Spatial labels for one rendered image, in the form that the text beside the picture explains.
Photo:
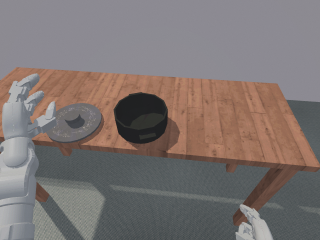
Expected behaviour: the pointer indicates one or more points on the lid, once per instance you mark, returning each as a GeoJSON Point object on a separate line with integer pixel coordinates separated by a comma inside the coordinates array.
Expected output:
{"type": "Point", "coordinates": [69, 133]}

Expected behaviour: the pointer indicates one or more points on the right robot hand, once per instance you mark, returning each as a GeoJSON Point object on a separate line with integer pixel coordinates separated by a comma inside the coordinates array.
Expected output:
{"type": "Point", "coordinates": [258, 230]}

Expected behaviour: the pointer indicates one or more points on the table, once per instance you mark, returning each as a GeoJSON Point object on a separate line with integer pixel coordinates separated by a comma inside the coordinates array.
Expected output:
{"type": "Point", "coordinates": [220, 121]}

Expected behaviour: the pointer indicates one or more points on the knob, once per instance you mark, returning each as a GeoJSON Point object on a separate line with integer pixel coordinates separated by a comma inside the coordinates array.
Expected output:
{"type": "Point", "coordinates": [72, 117]}

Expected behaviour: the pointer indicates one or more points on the robot left forearm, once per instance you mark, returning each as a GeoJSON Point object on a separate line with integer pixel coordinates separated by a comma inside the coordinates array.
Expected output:
{"type": "Point", "coordinates": [18, 165]}

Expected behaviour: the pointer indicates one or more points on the pot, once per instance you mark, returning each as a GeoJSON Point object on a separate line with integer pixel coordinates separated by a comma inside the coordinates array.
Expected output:
{"type": "Point", "coordinates": [141, 117]}

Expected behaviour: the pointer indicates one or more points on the left robot hand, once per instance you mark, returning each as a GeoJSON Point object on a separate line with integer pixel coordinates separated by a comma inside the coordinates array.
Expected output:
{"type": "Point", "coordinates": [17, 110]}

